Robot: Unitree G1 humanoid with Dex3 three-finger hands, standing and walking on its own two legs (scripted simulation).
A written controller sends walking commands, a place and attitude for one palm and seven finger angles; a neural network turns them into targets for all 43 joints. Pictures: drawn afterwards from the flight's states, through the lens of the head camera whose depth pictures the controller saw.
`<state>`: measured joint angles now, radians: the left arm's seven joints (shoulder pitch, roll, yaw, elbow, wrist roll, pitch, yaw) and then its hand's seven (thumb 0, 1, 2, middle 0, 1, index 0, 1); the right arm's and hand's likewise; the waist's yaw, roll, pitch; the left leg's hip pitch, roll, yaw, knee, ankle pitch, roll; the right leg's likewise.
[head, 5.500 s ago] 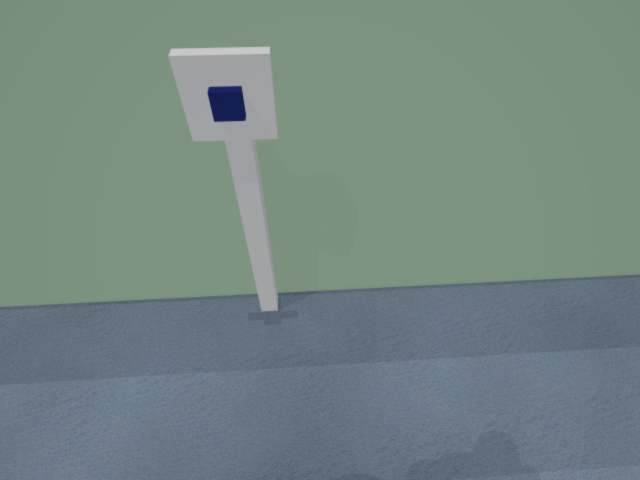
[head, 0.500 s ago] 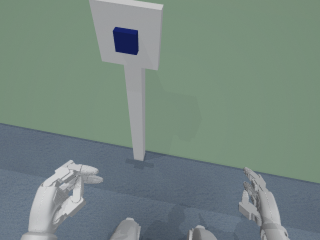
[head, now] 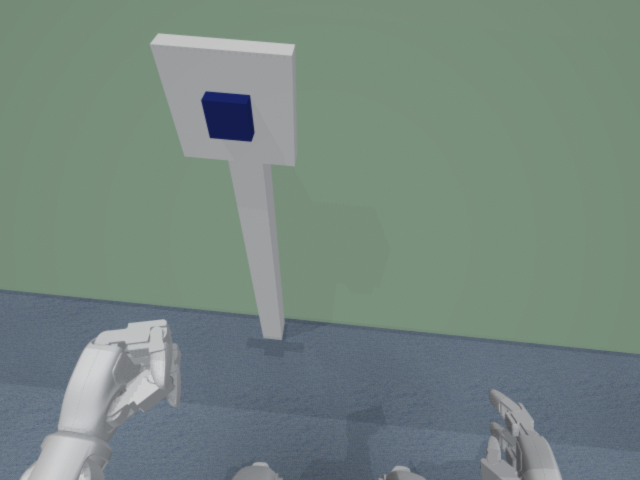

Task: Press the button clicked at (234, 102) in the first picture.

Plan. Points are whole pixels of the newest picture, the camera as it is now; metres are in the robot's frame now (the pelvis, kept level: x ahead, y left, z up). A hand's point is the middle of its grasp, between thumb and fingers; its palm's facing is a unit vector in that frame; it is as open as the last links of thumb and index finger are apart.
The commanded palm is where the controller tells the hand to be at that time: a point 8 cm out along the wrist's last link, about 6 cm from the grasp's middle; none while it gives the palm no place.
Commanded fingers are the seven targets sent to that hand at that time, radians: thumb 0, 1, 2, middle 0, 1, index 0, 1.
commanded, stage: raise the hand and make a fist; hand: left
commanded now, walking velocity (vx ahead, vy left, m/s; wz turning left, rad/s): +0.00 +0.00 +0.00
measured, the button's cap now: (229, 115) +0.56 +0.17 +0.14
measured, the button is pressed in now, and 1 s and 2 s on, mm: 0 0 0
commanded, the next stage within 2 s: aim a knuckle at the button in 0.94 s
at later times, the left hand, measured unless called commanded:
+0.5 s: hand (146, 318) +0.25 +0.19 +0.13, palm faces +0.02 -1.00 -0.08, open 3.1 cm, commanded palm +0.22 +0.24 +0.14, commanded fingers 0.00 0.90 0.90 -1.30 -1.50 -1.30 -1.50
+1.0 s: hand (139, 325) +0.24 +0.19 +0.13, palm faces -0.01 -1.00 -0.07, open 3.1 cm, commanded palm +0.21 +0.25 +0.14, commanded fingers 0.00 0.90 0.90 -1.30 -1.50 -1.30 -1.50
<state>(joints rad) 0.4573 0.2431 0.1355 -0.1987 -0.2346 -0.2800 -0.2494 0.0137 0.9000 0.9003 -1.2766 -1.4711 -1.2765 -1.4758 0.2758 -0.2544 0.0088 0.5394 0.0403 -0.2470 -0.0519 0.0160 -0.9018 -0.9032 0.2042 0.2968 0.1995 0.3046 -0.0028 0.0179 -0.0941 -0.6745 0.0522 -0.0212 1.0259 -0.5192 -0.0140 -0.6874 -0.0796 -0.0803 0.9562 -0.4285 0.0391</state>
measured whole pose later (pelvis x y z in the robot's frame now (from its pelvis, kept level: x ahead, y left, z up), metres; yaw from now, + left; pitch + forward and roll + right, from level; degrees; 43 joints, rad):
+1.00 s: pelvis +0.01 -0.01 +0.04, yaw +0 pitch +2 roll -1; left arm 0.27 0.27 0.25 -0.05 -0.30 -0.15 -0.33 0.01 0.90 0.90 -1.30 -1.50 -1.30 -1.50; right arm 0.27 -0.25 0.05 0.58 0.05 -0.27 -0.07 0.01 -0.90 -0.90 0.20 0.30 0.20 0.30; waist 0.02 0.04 -0.05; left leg -0.37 0.06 0.00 0.74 -0.41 -0.03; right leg -0.40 -0.06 -0.08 0.71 -0.34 0.02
